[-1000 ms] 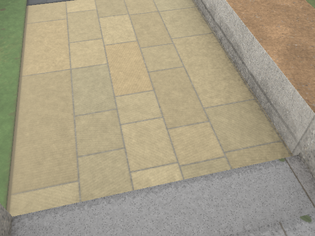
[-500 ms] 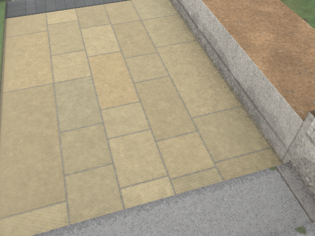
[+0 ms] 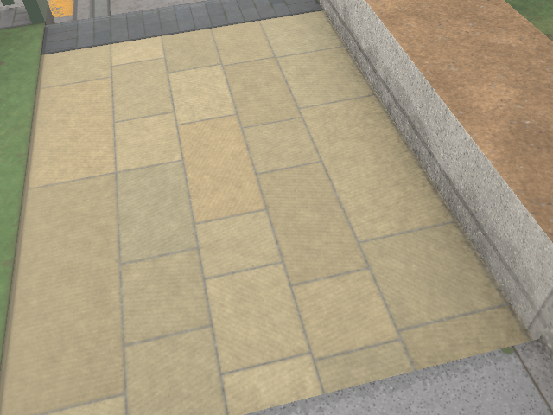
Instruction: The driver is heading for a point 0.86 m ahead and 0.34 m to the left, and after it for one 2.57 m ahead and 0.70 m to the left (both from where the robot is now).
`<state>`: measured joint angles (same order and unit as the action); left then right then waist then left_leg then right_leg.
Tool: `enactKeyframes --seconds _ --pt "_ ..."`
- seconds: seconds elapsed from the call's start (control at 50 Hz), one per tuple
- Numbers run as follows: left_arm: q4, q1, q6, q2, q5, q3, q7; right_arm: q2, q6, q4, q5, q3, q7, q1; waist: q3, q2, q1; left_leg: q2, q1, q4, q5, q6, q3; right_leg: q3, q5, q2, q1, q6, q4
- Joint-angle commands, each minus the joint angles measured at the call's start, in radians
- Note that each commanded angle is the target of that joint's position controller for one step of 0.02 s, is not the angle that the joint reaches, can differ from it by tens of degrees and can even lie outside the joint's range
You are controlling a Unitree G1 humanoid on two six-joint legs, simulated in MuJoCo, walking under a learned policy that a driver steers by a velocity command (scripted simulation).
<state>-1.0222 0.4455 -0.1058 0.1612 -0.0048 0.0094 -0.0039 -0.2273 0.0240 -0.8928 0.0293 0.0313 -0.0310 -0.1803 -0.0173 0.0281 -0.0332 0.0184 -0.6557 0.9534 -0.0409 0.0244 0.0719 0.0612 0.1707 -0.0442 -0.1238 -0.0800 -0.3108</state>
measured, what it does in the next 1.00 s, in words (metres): goes down, turning left: left foot 0.16 m lower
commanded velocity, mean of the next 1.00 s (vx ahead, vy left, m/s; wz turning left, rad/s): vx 0.50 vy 0.00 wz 0.45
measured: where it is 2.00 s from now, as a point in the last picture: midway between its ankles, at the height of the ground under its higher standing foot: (201, 359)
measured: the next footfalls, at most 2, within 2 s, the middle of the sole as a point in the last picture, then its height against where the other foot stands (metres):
left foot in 0.52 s outside the picture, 0.16 m lower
right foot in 1.02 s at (237, 352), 0.16 m lower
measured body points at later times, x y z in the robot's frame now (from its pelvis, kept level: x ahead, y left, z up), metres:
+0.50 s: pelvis +0.26 +0.13 -0.12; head +0.27 +0.16 +0.32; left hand +0.01 +0.24 -0.25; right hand +0.50 +0.00 -0.24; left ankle +0.39 +0.29 -0.86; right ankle +0.00 -0.07 -0.75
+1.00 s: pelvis +0.57 +0.24 -0.28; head +0.57 +0.25 +0.17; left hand +0.66 +0.51 -0.38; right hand +0.60 +0.02 -0.43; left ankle +0.37 +0.28 -0.91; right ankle +0.77 +0.21 -1.01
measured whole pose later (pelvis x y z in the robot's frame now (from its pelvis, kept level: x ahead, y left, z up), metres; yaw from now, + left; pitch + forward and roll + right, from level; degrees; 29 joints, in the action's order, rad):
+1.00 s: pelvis +0.57 +0.24 -0.28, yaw +31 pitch +1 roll +4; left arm -0.78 0.07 -0.05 0.23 -0.11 -0.08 -0.06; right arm -0.17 0.12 -0.98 0.08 -0.03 -0.04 -0.51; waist 0.02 -0.08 0.14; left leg -0.15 -0.26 1.14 0.88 0.05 0.09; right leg -0.04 -0.39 0.10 -0.47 -0.01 -0.40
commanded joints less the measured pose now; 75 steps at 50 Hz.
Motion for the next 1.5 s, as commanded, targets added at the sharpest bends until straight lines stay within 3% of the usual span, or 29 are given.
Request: enactKeyframes --seconds 0.02,0.06,0.08,0.18,0.3,0.34,0.38,0.46,0.52,0.54,0.56,0.6,0.66,0.7,0.78,0.84,0.98,1.02,1.04,1.06,1.08,1.1,1.12,1.16,1.24,1.32,1.42,1.46,1.5 --pt "0.026 0.048 -0.007 0.173 0.005 0.047 0.015 -0.063 -0.045 0.028 -0.008 0.02 0.0 -0.026 -0.037 -0.099 0.032 -0.002 0.023 0.065 -0.057 0.002 -0.02 -0.123 -0.183 0.249 -0.031 -0.073 0.127" --pt "0.025 0.075 0.002 0.143 -0.007 0.047 0.023 -0.08 -0.049 0.032 0.006 0.03 0.01 0.003 -0.055 -0.095 0.012 0.0 -0.05 0.071 -0.008 0.02 0.0 -0.127 -0.181 0.275 0.068 -0.099 0.099" --pt "0.004 0.146 -0.03 0.011 -0.182 -0.015 -0.011 -0.017 0.014 0.032 0.08 0.004 -0.011 -0.065 -0.127 -0.154 -0.002 0.052 -0.194 0.063 0.006 0.049 0.126 -0.222 -0.127 0.358 0.157 -0.191 0.121" --pt "-0.014 0.162 -0.019 0.086 -0.115 -0.011 0.005 -0.018 0.066 0.064 0.045 0.013 -0.028 0.052 -0.068 -0.068 -0.052 0.063 -0.283 0.016 0.089 0.022 0.048 -0.118 -0.226 0.353 0.321 -0.183 0.052" --pt "-0.082 0.307 -0.024 0.015 -0.063 -0.052 0.062 0.077 0.061 0.093 0.035 -0.024 -0.039 0.185 -0.123 -0.008 -0.121 0.155 -0.224 -0.512 -0.362 0.017 -0.017 0.031 -0.101 0.246 0.245 -0.083 -0.057" --pt "-0.062 0.248 -0.013 0.044 -0.105 -0.056 0.024 0.079 0.035 0.106 0.039 -0.033 -0.047 0.162 -0.14 -0.083 -0.084 0.122 0.152 -0.395 -0.455 0.038 -0.081 0.055 0.014 0.242 -0.119 -0.088 -0.017" --pt "-0.04 0.187 -0.019 0.045 -0.087 -0.06 0.028 0.002 0.016 0.106 0.057 -0.016 -0.048 0.116 -0.183 -0.029 -0.051 0.139 0.106 -0.452 -0.38 0.047 -0.049 0.049 0.058 0.26 -0.071 -0.065 -0.089" --pt "-0.103 0.313 0.021 0.08 -0.072 -0.044 0.077 0.031 0.023 0.089 0.073 -0.037 -0.039 0.166 -0.202 0.016 -0.123 0.176 0.024 -0.696 -0.323 0.029 -0.05 0.033 0.051 0.295 0.228 0.002 -0.223" --pt "-0.057 0.23 0.056 0.162 -0.13 -0.026 -0.008 -0.169 0.056 -0.086 0.038 0.06 -0.011 -0.309 0.054 0.108 0.112 0.042 0.915 -0.526 -0.397 0.032 -0.194 0.162 -0.016 0.169 -0.165 0.079 -0.692" --pt "-0.107 0.453 0.05 -0.019 -0.139 -0.066 -0.062 -0.293 0.034 -0.142 0.026 0.098 -0.032 -0.582 0.403 0.242 0.095 0.196 1.481 -0.129 -0.875 0.262 -0.006 0.136 0.504 0.129 -0.413 0.158 -1.154" --pt "-0.076 0.478 0.032 0.042 -0.111 -0.065 -0.107 -0.301 0.032 -0.172 0.045 0.099 -0.058 -0.764 0.681 0.191 0.181 0.312 1.676 -0.134 -0.932 0.425 0.224 -0.01 0.698 0.045 -0.476 0.182 -1.572" --pt "0.117 -0.12 -0.037 0.185 -0.032 -0.016 -0.08 -0.191 0.063 -0.163 0.026 0.073 -0.045 -0.581 0.118 0.049 0.27 0.291 1.16 -0.449 -0.15 0.338 0.346 -0.056 0.559 0.08 -0.969 0.134 -1.644" --pt "0.157 -0.083 -0.028 0.118 -0.05 -0.034 -0.025 -0.102 0.085 -0.096 0.059 0.02 -0.066 -0.31 -0.044 -0.05 0.031 0.316 0.438 -0.552 0.038 0.381 0.401 -0.178 0.312 0.184 -0.717 0.054 -1.398" --pt "0.145 -0.053 0.002 0.039 -0.095 -0.057 -0.018 0.002 0.128 0.005 0.022 -0.033 -0.038 -0.044 -0.129 -0.036 -0.045 0.216 -0.006 -0.725 0.299 0.33 0.281 -0.2 0.007 0.23 -0.494 0.019 -0.879" --pt "0.193 -0.053 0.027 0.045 -0.12 -0.081 -0.047 -0.082 0.132 0.008 0.082 -0.019 -0.022 -0.123 -0.039 0.002 -0.054 0.052 -0.214 -0.514 0.233 0.281 0.152 -0.078 -0.28 0.155 -0.197 0.033 -0.79" --pt "0.248 -0.293 0.019 0.12 -0.105 -0.08 -0.065 -0.036 0.14 -0.036 0.057 -0.03 0.026 -0.333 -0.034 -0.073 0.139 0.012 0.22 -0.253 0.475 0.24 0.21 -0.183 -0.757 0.183 -0.605 0.081 -0.34" --pt "0.3 -0.486 0.053 0.168 -0.104 -0.065 -0.056 -0.102 0.092 -0.081 0.029 -0.031 0.004 -0.41 -0.13 0.008 0.187 0.062 0.378 -0.059 0.542 0.219 0.411 -0.122 -0.523 0.164 -0.432 0.06 0.014" --pt "0.203 -0.258 0.03 0.254 -0.06 -0.008 -0.036 -0.133 0.065 -0.085 0.049 -0.028 -0.015 -0.381 -0.049 -0.052 0.072 0.011 0.315 0.178 0.33 0.147 0.311 -0.014 -0.601 0.141 -0.069 0.007 0.056" --pt "0.161 -0.078 0.021 0.238 0.093 0.037 -0.019 -0.081 0.046 -0.13 -0.059 0.004 0.032 -0.39 0.08 -0.06 0.015 -0.099 0.15 0.449 0.418 0.116 0.235 -0.135 -0.786 0.196 0.169 -0.005 -0.119" --pt "0.084 0.144 0.032 0.289 0.085 0.043 -0.016 0.022 0.058 -0.16 -0.092 -0.026 0.031 -0.51 0.312 -0.253 -0.042 -0.185 -0.246 0.899 0.929 0.028 0.128 -0.205 -0.924 0.358 0.7 -0.12 -0.406" --pt "0.06 0.239 0.051 0.292 0.08 0.059 -0.024 -0.014 0.072 -0.127 -0.106 -0.032 0.045 -0.516 0.431 -0.264 -0.079 -0.14 -0.405 1.204 0.943 -0.017 0.117 -0.424 -0.581 0.445 0.776 -0.177 -0.373" --pt "0.033 0.232 0.062 0.334 0.077 0.074 -0.024 -0.018 0.087 -0.055 -0.135 -0.032 0.056 -0.415 0.391 -0.314 -0.072 -0.099 -0.569 1.241 0.822 -0.036 0.054 -0.623 -0.194 0.526 0.745 -0.262 -0.185" --pt "0.031 0.143 0.074 0.179 0.053 0.04 -0.01 -0.036 0.065 0.006 -0.134 -0.019 0.085 -0.193 0.215 -0.096 -0.071 -0.046 -0.642 1.169 0.69 -0.038 -0.056 -0.625 0.022 0.463 0.552 -0.202 -0.018" --pt "0.071 -0.062 0.042 0.138 -0.009 0.005 -0.001 -0.006 0.032 0.065 -0.096 -0.031 0.096 -0.086 0.069 0.005 0.029 0.023 -0.451 1.048 0.559 -0.033 0.012 -0.578 -0.245 0.491 0.103 -0.234 -0.017" --pt "0.081 -0.185 0.017 0.125 -0.016 -0.013 0.017 0.002 0.031 0.088 -0.042 -0.015 0.08 -0.089 -0.056 -0.077 0.132 0.042 -0.138 0.283 0.189 0.004 -0.006 -0.145 -0.389 0.213 -0.357 -0.094 0.063" --pt "0.051 -0.106 0.02 0.215 0.012 0.012 0.05 0.047 0.038 0.11 -0.037 -0.019 0.05 0.063 0.081 -0.152 0.076 -0.032 0.211 -0.262 -0.096 -0.064 -0.044 -0.104 -0.614 0.227 -0.206 -0.1 0.056" --pt "0.003 0.006 0.044 0.153 0.028 0.029 0.032 -0.032 0.04 0.111 -0.015 0.009 0.027 0.125 0.05 -0.095 0.035 -0.031 0.27 -0.536 -0.128 0.038 -0.04 -0.154 -0.453 0.216 0.002 -0.044 -0.107" --pt "-0.032 0.185 0.033 0.075 -0.002 0.02 0.017 -0.123 0.03 0.058 -0.004 0.037 0.037 -0.016 0.22 0.047 -0.01 0.134 0.749 -0.402 -0.719 0.154 0.096 -0.11 -0.114 0.111 -0.246 0.035 -0.274" --pt "-0.003 0.099 0.044 0.07 0.01 0.009 0.009 -0.031 -0.006 0.037 -0.027 0.024 0.042 -0.068 0.344 0.112 0.044 0.253 0.825 -0.456 -0.341 0.264 0.272 -0.098 0.3 0.093 -0.336 0.099 -0.419"
Over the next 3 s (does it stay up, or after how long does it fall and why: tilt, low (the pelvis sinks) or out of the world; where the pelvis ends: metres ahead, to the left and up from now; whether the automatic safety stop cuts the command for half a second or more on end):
stays up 0.88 0.42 -0.35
